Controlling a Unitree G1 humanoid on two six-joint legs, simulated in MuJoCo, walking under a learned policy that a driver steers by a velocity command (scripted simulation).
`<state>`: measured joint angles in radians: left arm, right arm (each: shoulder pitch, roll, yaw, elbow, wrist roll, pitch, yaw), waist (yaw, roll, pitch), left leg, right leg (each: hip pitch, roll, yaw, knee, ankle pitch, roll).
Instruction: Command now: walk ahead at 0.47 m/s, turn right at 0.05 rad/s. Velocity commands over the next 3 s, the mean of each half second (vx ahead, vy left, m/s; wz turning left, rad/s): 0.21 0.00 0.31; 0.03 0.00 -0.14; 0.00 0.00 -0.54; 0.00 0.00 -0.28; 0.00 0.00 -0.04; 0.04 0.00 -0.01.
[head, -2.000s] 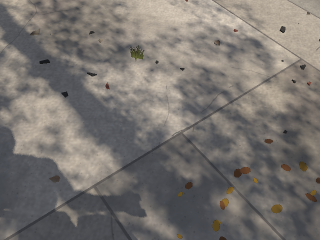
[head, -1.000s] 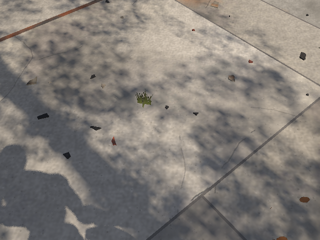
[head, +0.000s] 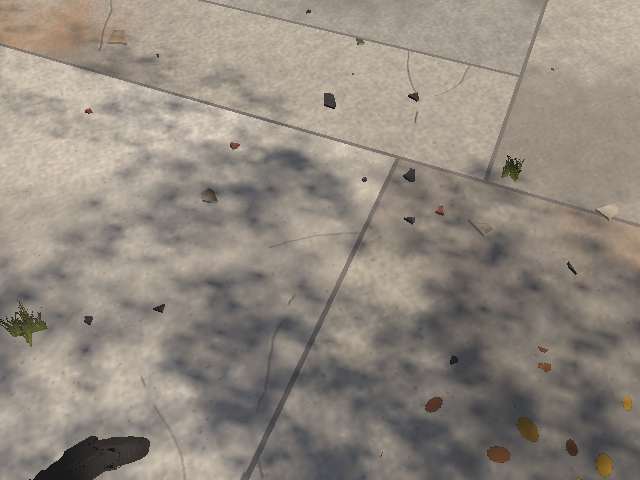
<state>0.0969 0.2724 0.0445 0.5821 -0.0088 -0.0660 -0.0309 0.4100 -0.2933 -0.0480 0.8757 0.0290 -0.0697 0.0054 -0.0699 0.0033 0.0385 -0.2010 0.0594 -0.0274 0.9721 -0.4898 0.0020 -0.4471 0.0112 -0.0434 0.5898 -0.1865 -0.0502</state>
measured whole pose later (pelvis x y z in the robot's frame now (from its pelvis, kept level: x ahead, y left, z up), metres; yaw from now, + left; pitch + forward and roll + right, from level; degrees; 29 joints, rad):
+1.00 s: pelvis +0.24 +0.01 +0.01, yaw +5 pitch +2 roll +1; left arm 0.25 0.29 0.07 0.72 -0.01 0.00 0.03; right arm 0.09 -0.28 -0.07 0.68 0.00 0.01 -0.02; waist 0.04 0.00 0.04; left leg -0.41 -0.07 -0.02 0.81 -0.48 -0.01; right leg -0.31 0.00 0.10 0.56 -0.27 0.01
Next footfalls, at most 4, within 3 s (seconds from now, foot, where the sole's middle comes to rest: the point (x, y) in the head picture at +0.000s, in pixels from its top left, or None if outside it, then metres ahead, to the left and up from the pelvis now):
0.40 left None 0.31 0.13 -0.76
0.80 right None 0.31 -0.12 -0.76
1.10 left None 0.29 0.13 -0.76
1.56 right None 0.24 -0.13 -0.76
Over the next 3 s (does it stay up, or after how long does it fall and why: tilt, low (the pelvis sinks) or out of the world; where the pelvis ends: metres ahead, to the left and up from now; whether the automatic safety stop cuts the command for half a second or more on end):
stays up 0.25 0.00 0.01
